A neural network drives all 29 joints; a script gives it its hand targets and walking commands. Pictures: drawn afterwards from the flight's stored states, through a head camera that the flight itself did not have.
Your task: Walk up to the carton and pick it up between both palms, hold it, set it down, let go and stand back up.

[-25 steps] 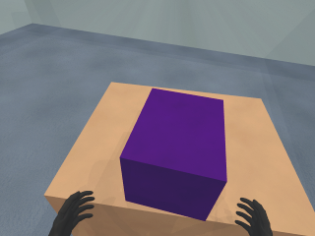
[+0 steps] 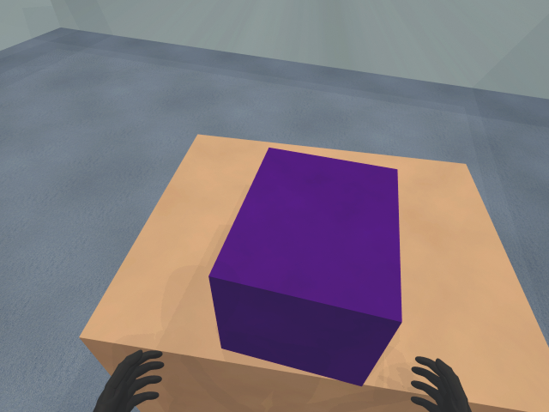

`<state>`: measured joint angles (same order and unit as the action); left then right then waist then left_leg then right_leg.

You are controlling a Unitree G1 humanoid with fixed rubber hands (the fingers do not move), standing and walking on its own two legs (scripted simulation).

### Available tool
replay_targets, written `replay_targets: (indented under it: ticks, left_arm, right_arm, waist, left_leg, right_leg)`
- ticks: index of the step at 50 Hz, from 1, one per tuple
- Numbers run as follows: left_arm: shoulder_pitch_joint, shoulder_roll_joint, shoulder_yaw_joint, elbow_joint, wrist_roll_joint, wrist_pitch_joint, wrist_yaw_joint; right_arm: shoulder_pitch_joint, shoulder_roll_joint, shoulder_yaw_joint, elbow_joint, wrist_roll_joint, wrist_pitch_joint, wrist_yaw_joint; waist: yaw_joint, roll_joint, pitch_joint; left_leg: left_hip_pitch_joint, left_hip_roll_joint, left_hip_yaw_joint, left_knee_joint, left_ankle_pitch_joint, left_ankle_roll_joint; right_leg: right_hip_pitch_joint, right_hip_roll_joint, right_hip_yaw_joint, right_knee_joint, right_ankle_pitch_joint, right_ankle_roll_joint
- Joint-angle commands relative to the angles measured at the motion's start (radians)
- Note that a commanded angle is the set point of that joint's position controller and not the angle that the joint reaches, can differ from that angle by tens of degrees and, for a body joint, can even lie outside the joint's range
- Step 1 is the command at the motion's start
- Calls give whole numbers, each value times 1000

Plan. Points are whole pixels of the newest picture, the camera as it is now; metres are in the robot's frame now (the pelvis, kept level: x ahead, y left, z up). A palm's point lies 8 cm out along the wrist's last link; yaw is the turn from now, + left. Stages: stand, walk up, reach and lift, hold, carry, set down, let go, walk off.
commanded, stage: set down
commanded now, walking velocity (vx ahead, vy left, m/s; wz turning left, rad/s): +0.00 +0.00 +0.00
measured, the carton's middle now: (311, 256) +0.40 -0.05 -0.01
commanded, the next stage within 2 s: let go in 1.78 s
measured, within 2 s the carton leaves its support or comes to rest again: neither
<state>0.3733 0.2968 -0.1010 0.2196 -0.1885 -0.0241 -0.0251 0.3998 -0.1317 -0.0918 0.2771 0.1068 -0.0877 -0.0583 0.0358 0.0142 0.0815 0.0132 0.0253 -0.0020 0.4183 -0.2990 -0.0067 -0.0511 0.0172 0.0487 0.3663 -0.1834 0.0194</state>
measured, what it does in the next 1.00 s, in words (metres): stands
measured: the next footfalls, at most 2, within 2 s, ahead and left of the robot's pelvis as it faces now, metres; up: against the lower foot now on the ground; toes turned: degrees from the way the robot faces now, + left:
none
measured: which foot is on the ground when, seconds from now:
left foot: down 0.00-1.00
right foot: down 0.00-1.00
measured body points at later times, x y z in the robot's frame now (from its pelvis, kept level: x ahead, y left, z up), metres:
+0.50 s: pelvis +0.00 -0.01 +0.00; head -0.02 +0.00 +0.45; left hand +0.15 +0.23 -0.06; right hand +0.16 -0.23 -0.05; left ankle -0.03 +0.12 -0.74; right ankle +0.02 -0.14 -0.74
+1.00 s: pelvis -0.01 -0.02 +0.00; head -0.03 +0.00 +0.45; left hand +0.15 +0.22 -0.09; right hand +0.17 -0.23 -0.05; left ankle -0.03 +0.12 -0.74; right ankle +0.02 -0.14 -0.74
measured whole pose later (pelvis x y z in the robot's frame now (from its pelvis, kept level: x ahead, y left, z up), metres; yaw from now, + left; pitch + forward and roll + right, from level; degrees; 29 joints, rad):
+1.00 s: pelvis -0.01 -0.02 +0.00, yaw +1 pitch -8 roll -1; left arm 0.22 0.24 -0.01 0.45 0.00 0.20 0.01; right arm 0.26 -0.11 -0.05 0.52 0.00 -0.16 0.03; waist 0.03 -0.05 0.10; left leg 0.00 0.04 -0.01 0.44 -0.29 -0.04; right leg -0.08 0.03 0.02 0.43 -0.21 -0.01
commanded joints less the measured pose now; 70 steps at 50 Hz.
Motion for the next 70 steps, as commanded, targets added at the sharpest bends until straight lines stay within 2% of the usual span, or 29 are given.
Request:
replay_targets:
  ticks: [1, 13, 18, 27, 34, 37, 42, 46, 52, 58, 70]
  left_arm:
    - [-112, 113, 76, -177, 15, -62, 11]
    - [-144, 111, 104, -91, 50, -16, 8]
    - [-164, 107, 105, -70, 65, 18, 6]
    - [-204, 95, 115, -39, 112, 81, 16]
    - [-237, 82, 122, -14, 147, 119, 29]
    - [-245, 82, 125, -5, 155, 134, 30]
    - [-276, 63, 128, 32, 186, 162, 39]
    - [-297, 61, 131, 34, 186, 172, 42]
    - [-313, 39, 133, 74, 210, 189, 53]
    - [-318, 34, 138, 93, 216, 198, 56]
    - [-308, -3, 134, 122, 242, 198, 65]
  right_arm:
    - [-89, -110, -40, -167, -9, -90, 9]
    - [-118, -101, -18, -72, -31, -109, 8]
    - [-136, -101, -14, -23, -47, -107, 5]
    - [-167, -90, -6, 65, -74, -74, 18]
    - [-190, -89, -7, 137, -90, -56, 33]
    - [-196, -86, -6, 151, -95, -51, 35]
    - [-228, -102, -13, 211, -106, -36, 48]
    - [-242, -97, -12, 219, -113, -31, 51]
    - [-262, -113, -16, 276, -123, -22, 65]
    - [-262, -106, -12, 300, -131, -20, 71]
    - [-256, -119, -9, 351, -131, -21, 80]
  waist:
    - [0, 25, -45]
    - [10, 19, -52]
    - [3, 29, -49]
    - [15, 70, -19]
    - [8, 107, -1]
    - [6, 104, 5]
    - [5, 140, 28]
    - [4, 128, 23]
    - [0, 154, 35]
    - [-3, 142, 33]
    - [-14, 154, 51]
  left_leg:
    - [-206, 0, 12, -107, 217, -46]
    - [-194, -3, 32, -104, 218, -42]
    - [-186, -2, 38, -107, 211, -45]
    - [-205, 2, 40, -125, 133, -44]
    - [-215, 1, 44, -121, 96, -45]
    - [-222, -1, 48, -119, 81, -40]
    - [-252, 3, 58, -128, 40, -39]
    - [-267, 3, 63, -127, 25, -34]
    - [-296, 7, 70, -137, 6, -30]
    - [-280, -2, 78, -129, 18, -32]
    - [-335, 5, 87, -155, -2, -24]
  right_leg:
    - [108, 4, 1, -34, 180, -41]
    - [104, -3, -18, -38, 185, -25]
    - [94, -4, -29, -39, 173, -24]
    - [65, -6, -50, -37, 75, -32]
    - [48, -14, -59, -28, 39, -37]
    - [46, -17, -61, -27, 27, -37]
    - [49, -10, -71, -17, -20, -44]
    - [57, -11, -72, -11, -27, -41]
    - [72, -2, -79, 0, -40, -43]
    - [55, -11, -73, -8, -43, -45]
    - [120, 13, -82, 19, -32, -38]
